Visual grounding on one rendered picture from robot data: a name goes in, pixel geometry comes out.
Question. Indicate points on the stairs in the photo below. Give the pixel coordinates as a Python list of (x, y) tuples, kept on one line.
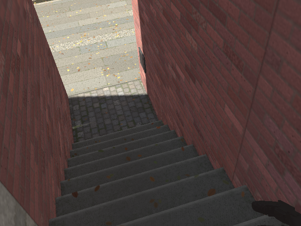
[(148, 176)]

